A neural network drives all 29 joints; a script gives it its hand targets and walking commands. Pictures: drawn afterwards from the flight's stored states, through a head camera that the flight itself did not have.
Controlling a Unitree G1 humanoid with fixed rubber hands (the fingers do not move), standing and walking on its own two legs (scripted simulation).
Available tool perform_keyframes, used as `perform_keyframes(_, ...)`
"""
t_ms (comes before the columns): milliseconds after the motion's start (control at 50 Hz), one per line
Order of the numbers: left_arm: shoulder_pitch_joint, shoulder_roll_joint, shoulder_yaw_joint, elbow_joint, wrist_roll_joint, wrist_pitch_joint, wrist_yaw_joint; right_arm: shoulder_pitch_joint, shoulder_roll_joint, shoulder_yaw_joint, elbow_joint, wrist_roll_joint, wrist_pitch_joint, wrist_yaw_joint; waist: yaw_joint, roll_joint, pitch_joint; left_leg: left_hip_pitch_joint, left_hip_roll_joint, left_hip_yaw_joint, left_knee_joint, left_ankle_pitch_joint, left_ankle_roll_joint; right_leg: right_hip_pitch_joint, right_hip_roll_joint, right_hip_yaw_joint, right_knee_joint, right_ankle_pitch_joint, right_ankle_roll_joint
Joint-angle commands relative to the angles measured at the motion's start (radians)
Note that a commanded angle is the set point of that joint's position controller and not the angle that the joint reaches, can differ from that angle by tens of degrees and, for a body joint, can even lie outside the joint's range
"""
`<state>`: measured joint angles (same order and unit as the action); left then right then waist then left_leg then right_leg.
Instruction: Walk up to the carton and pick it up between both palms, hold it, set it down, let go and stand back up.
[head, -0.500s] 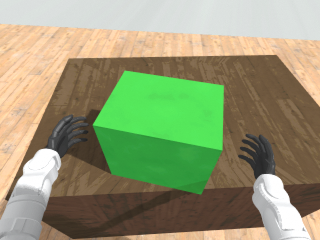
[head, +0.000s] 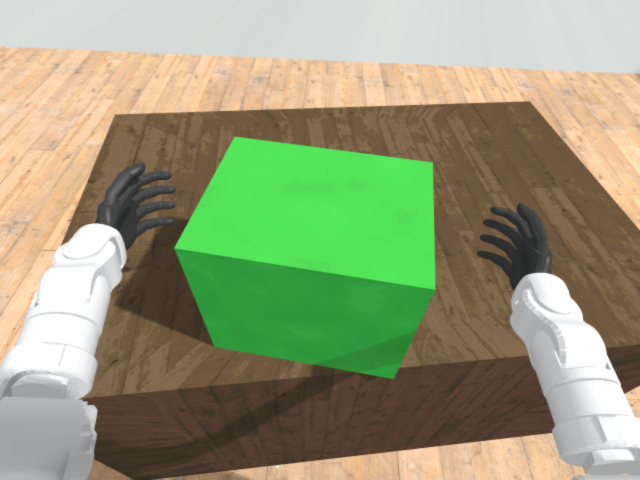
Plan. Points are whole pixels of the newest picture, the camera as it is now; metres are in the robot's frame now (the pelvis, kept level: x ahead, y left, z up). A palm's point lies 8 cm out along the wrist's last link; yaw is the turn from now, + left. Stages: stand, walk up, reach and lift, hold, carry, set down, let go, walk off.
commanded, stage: reach and lift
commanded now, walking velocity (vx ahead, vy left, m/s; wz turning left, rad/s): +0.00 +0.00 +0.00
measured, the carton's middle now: (316, 260) +0.44 +0.00 -0.01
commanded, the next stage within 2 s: none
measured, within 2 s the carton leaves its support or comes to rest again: neither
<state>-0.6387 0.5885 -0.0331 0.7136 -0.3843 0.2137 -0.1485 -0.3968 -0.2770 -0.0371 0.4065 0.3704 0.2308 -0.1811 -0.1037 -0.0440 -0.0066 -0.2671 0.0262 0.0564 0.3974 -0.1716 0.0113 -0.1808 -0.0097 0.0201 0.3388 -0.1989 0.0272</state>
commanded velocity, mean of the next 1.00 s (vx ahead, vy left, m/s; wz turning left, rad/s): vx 0.00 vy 0.00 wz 0.00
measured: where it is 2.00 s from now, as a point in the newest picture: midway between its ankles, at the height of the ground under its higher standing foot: outside the picture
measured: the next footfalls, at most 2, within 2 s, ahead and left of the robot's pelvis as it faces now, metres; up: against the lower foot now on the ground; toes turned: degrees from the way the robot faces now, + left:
none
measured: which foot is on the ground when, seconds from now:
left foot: down 0.00-1.00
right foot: down 0.00-1.00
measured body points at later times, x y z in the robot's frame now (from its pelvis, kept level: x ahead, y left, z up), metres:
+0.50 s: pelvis +0.00 +0.00 +0.00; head +0.03 +0.03 +0.45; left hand +0.48 +0.24 +0.16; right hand +0.40 -0.26 +0.14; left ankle +0.02 +0.11 -0.75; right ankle -0.02 -0.14 -0.75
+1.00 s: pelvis -0.01 +0.00 -0.02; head +0.06 +0.03 +0.43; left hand +0.47 +0.24 +0.06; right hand +0.39 -0.25 +0.05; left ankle +0.02 +0.11 -0.75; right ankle -0.02 -0.14 -0.75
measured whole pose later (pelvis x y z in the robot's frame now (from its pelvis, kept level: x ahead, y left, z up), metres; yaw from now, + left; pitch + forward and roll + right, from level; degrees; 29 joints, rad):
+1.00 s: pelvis -0.01 +0.00 -0.02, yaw +2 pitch +18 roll -2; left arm -0.97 0.53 -0.25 1.38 -0.45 -0.16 -0.12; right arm -0.74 -0.26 0.06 1.04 0.40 -0.07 -0.12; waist -0.18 0.00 -0.20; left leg -0.68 0.03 0.00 0.55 -0.19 0.01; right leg -0.56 0.00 -0.03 0.47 -0.22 0.03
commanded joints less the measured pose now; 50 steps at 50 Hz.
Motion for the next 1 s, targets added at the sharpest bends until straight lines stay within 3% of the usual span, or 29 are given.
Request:
perform_keyframes(0,-0.513,0.229,0.074,-0.138,-0.003,-0.059,0.005,-0.439,-0.188,-0.067,-0.154,-0.005,-0.061,0.006,-0.010,0.129,-0.475,0.356,-0.025,-0.038,0.017,0.259,-0.021,-0.018,0.043,-0.040,-0.011,0.315,-0.016)
perform_keyframes(440,-0.853,0.227,-0.053,0.222,-0.024,-0.125,0.001,-0.799,-0.236,-0.010,0.187,0.027,-0.099,0.016,-0.076,0.141,-0.608,0.337,-0.036,-0.053,0.064,0.310,-0.021,-0.078,0.044,-0.072,0.015,0.449,0.003)
perform_keyframes(500,-0.875,0.222,-0.068,0.290,-0.024,-0.142,-0.004,-0.835,-0.230,0.017,0.239,0.041,-0.109,0.018,-0.072,0.138,-0.617,0.326,-0.037,-0.054,0.072,0.316,-0.018,-0.086,0.042,-0.073,0.016,0.455,0.005)
perform_keyframes(640,-0.848,0.172,-0.116,0.425,-0.007,-0.223,-0.019,-0.810,-0.208,0.073,0.390,0.072,-0.174,0.026,-0.080,0.172,-0.596,0.339,-0.032,-0.067,0.097,0.363,-0.029,-0.157,0.043,-0.087,0.015,0.441,-0.001)
perform_keyframes(720,-0.827,0.148,-0.143,0.502,-0.011,-0.297,-0.017,-0.792,-0.194,0.088,0.455,0.069,-0.234,0.034,-0.082,0.179,-0.579,0.325,-0.029,-0.074,0.115,0.332,-0.035,-0.239,0.042,-0.100,0.017,0.370,-0.006)
perform_keyframes(860,-0.881,0.133,-0.179,0.492,-0.065,-0.413,0.017,-0.828,-0.201,0.056,0.441,0.037,-0.338,0.051,-0.088,0.188,-0.730,0.288,-0.024,-0.078,0.178,0.304,-0.051,-0.390,0.043,-0.121,0.068,0.293,-0.007)
perform_keyframes(980,-0.900,0.119,-0.193,0.510,-0.079,-0.467,0.036,-0.840,-0.205,0.031,0.464,0.019,-0.394,0.061,-0.092,0.211,-0.883,0.251,-0.027,-0.080,0.252,0.327,-0.061,-0.465,0.040,-0.123,0.136,0.317,0.000)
